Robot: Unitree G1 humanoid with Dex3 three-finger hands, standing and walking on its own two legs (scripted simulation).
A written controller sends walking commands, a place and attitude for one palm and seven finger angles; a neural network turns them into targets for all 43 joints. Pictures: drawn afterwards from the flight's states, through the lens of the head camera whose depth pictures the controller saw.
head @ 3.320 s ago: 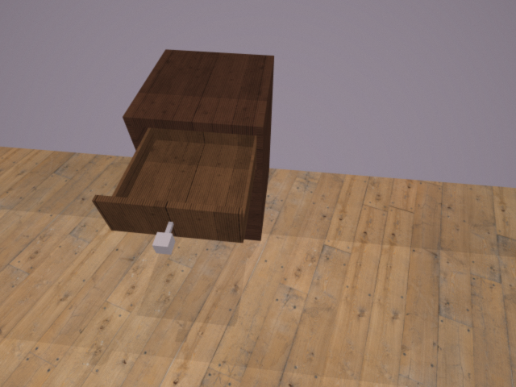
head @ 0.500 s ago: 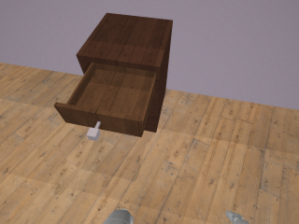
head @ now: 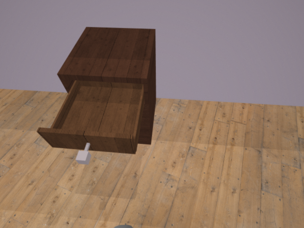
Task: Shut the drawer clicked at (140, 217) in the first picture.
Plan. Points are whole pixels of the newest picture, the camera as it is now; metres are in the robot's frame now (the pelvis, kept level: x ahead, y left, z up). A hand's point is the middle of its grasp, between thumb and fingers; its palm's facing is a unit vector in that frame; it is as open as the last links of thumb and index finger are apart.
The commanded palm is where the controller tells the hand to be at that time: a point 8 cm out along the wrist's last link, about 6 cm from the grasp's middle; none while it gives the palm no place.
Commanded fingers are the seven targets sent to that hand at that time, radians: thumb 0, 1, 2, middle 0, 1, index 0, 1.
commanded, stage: take the last steps up to it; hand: left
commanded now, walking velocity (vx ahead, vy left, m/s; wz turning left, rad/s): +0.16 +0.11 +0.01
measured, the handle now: (85, 152) +0.41 +0.30 -0.22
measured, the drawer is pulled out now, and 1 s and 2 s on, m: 0.30 0.30 0.30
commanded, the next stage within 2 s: come to a stop and stand still in 0.02 s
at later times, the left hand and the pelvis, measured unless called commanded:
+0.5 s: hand out of the picture +0.10 +0.19 -0.17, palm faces +0.05 -0.97 -0.24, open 7.3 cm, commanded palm none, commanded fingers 0.00 0.90 0.90 -0.20 -0.30 -0.20 -0.30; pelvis +0.07 +0.00 +0.00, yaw +0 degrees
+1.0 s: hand out of the picture +0.08 +0.16 -0.17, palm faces +0.06 -0.98 -0.21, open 7.3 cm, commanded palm none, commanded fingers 0.00 0.90 0.90 -0.20 -0.30 -0.20 -0.30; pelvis +0.08 -0.02 +0.01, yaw +0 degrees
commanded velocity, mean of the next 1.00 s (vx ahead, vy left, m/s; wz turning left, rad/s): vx -0.05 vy -0.01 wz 0.00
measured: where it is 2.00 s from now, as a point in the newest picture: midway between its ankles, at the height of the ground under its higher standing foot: outside the picture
